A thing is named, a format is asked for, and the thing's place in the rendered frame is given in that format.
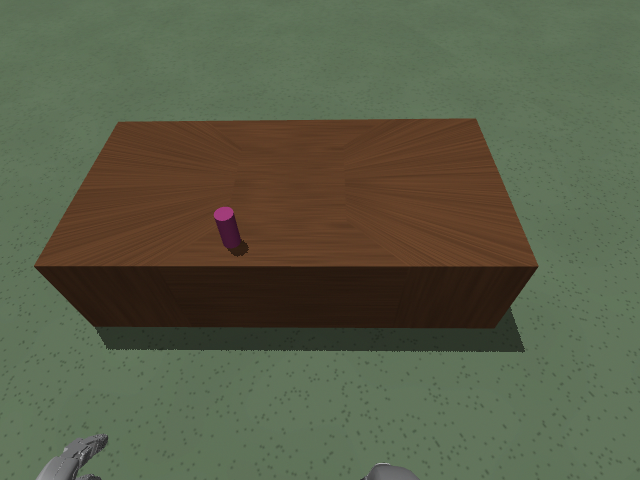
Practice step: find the left robot hand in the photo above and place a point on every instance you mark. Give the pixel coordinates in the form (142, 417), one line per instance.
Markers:
(74, 457)

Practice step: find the can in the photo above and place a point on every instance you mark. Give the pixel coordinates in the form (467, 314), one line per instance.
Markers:
(227, 226)

